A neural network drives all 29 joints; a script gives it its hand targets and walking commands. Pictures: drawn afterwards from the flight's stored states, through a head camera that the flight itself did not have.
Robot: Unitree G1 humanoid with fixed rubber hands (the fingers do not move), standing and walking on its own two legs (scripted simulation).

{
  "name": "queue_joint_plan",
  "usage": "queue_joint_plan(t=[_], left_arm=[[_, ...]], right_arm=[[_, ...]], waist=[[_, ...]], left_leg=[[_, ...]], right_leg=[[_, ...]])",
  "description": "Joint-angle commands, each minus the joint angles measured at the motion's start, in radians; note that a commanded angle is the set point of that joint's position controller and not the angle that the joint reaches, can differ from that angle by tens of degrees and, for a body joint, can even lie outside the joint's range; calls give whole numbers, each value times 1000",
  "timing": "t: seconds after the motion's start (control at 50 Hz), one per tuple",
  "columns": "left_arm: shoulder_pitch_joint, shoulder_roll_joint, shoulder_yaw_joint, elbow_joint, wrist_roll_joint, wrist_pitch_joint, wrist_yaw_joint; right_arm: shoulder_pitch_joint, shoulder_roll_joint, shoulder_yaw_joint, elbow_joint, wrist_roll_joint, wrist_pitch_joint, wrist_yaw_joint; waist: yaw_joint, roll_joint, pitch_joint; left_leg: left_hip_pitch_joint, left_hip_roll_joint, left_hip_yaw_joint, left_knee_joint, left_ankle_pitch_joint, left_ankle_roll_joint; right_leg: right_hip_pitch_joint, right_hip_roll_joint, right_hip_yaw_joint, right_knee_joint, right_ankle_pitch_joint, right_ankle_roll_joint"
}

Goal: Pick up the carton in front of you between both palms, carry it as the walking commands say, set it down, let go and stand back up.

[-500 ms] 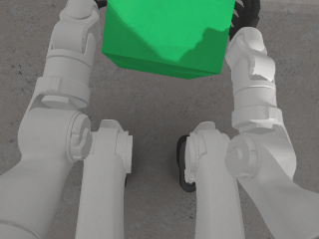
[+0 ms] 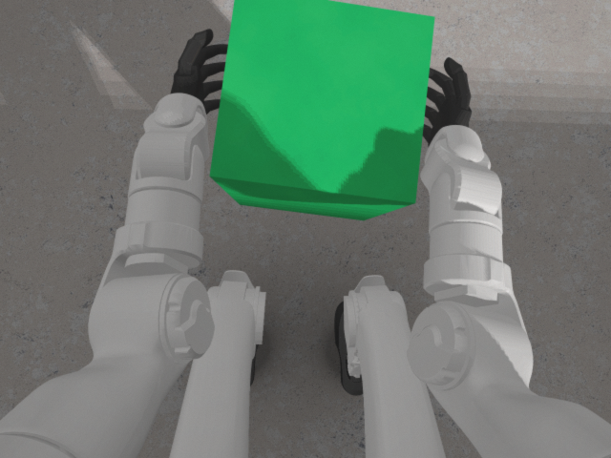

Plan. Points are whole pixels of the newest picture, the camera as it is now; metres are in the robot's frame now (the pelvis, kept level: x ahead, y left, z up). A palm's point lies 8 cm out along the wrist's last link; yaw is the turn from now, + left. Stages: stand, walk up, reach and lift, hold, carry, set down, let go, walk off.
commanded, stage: reach and lift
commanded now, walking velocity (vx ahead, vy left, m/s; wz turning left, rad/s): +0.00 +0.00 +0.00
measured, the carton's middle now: (315, 131) +0.50 +0.00 -0.13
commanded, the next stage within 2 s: none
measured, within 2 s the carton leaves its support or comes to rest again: neither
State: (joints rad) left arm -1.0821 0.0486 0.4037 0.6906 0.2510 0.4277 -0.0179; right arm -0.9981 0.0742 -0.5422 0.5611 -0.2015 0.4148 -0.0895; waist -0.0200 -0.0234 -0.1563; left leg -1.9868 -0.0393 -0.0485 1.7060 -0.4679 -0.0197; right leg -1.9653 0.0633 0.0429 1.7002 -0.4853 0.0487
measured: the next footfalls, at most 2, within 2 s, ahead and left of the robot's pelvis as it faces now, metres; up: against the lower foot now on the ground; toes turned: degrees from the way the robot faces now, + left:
none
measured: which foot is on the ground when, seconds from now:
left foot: down 0.00-1.00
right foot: down 0.00-1.00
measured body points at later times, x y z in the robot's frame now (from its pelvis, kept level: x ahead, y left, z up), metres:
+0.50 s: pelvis +0.04 +0.00 +0.14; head +0.19 +0.02 +0.56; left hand +0.46 +0.15 +0.10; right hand +0.45 -0.15 +0.10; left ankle +0.11 +0.12 -0.47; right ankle +0.11 -0.13 -0.47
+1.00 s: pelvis +0.09 -0.01 +0.25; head +0.10 +0.00 +0.70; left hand +0.40 +0.15 +0.25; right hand +0.41 -0.15 +0.25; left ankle +0.11 +0.12 -0.47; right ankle +0.11 -0.13 -0.47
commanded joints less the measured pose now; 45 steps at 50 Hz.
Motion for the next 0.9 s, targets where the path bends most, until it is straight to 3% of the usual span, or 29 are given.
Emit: queue_joint_plan(t=[0.0, 0.12, 0.42, 0.88], left_arm=[[-570, -1127, -525, -11, -206, -12, -238], [-444, -1168, -548, -11, -198, -19, -221], [-183, -1199, -545, -39, -151, -56, -203], [233, -1182, -670, -213, -169, 12, -214]], right_arm=[[-688, 1049, 641, 42, 199, 2, 292], [-548, 1059, 650, 62, 187, -11, 305], [-272, 1096, 670, 83, 135, -39, 316], [169, 1106, 800, -39, 127, 31, 307]], waist=[[-4, 73, -1127], [-12, 100, -995], [7, 40, -761], [29, 21, -373]], left_leg=[[761, -118, 104, -210, 226, 3], [857, -121, 77, -311, 236, -4], [1128, -110, 26, -593, 242, 13], [1680, -68, -27, -1076, 468, 26]], right_leg=[[592, 117, -123, -210, 197, -6], [634, 118, -103, -298, 198, -17], [922, 103, -42, -583, 204, -30], [1588, 47, 48, -1089, 463, -45]])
